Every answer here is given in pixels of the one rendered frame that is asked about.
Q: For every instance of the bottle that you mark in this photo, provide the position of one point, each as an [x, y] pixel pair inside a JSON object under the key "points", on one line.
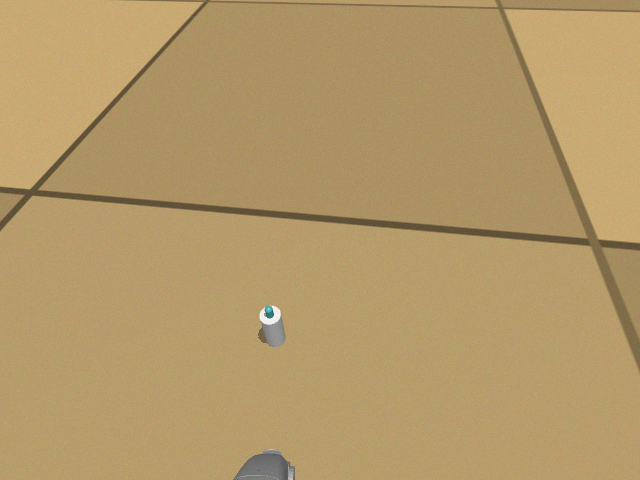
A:
{"points": [[272, 325]]}

